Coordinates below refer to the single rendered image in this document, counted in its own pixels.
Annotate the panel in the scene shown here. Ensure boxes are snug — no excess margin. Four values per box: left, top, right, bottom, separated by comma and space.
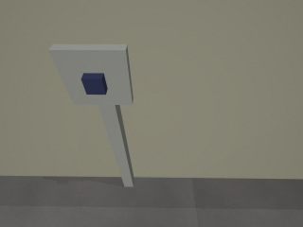
48, 44, 134, 187

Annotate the button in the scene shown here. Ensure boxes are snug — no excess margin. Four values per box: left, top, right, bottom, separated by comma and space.
81, 73, 108, 95

